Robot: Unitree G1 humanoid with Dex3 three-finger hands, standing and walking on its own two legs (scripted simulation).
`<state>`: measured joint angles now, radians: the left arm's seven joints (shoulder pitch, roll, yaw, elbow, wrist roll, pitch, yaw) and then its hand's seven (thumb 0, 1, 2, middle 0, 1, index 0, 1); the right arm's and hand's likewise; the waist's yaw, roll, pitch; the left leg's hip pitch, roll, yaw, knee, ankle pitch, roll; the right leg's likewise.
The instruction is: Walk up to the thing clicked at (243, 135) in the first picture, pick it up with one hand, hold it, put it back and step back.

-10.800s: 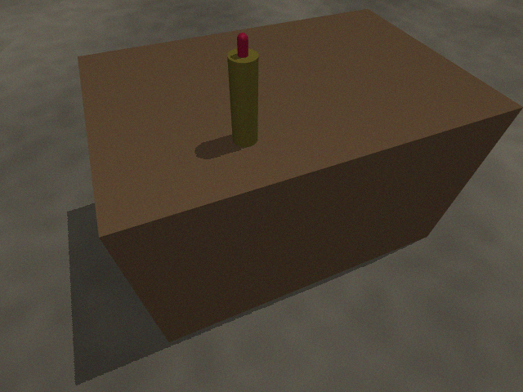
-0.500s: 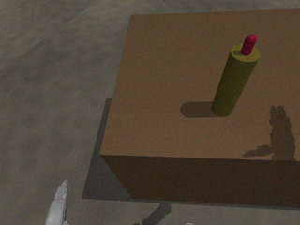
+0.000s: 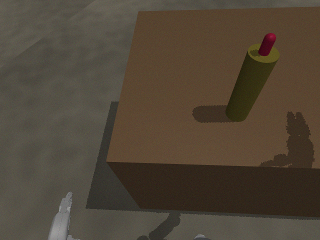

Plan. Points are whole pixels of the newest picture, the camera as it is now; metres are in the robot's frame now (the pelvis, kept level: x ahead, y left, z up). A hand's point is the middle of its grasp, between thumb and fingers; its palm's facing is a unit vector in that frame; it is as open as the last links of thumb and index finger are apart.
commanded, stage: approach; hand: right
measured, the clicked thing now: (250, 82) +0.48 -0.20 +0.08
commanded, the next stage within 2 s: close in in 0.24 s
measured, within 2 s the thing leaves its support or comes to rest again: neither
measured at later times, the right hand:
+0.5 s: hand (264, 108) +0.45 -0.25 +0.01, palm faces +0.08 +0.99 +0.09, open 17.5 cm
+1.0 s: hand (247, 106) +0.45 -0.20 +0.03, palm faces +0.14 +0.99 +0.06, open 17.5 cm
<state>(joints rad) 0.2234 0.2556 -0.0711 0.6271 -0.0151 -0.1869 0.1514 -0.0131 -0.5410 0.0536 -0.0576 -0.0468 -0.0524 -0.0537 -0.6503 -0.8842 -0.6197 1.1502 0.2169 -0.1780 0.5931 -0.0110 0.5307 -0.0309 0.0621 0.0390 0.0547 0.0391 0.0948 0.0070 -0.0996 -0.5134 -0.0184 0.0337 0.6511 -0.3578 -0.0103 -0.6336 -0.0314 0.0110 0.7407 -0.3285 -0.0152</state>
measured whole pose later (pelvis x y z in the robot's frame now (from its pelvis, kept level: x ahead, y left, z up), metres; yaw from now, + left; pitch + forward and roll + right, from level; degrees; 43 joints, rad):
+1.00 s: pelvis -0.03 +0.01 -0.04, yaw +2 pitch +18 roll +3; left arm 0.38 0.25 0.05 0.16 0.02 -0.06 -0.01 -0.01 -0.52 0.04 -0.06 -0.05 -0.07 -0.05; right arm -0.73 -0.46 -0.46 1.06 0.11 -0.34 0.16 -0.01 0.53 -0.03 0.05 0.04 0.04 0.04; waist 0.17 0.00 -0.15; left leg -0.84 -0.04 0.02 0.98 -0.46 -0.01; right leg -0.93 -0.05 0.00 1.03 -0.41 -0.01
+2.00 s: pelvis -0.01 +0.00 -0.04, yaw +2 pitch +19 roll +3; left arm 0.38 0.22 0.05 0.14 0.02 -0.02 -0.04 -0.01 -0.52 0.04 -0.06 -0.05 -0.06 -0.05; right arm -0.71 -0.45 -0.42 1.00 0.09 -0.34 0.12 -0.01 0.13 -0.50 0.86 0.69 0.92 0.71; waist 0.17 0.01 -0.14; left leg -0.80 -0.03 0.01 0.95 -0.47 -0.01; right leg -0.90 -0.04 -0.01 1.00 -0.43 -0.01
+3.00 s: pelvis -0.01 +0.01 -0.01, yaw +2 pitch +13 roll +2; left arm 0.28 0.23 0.02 0.34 -0.01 -0.11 0.03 -0.01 -0.54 0.06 -0.06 -0.05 -0.06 -0.06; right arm -0.67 -0.42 -0.36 0.97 0.12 -0.21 0.09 -0.03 0.37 -1.05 0.74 1.13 0.78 1.16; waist 0.14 0.01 -0.10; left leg -0.60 -0.03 0.00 0.79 -0.41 0.00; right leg -0.68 -0.04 -0.02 0.83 -0.37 -0.01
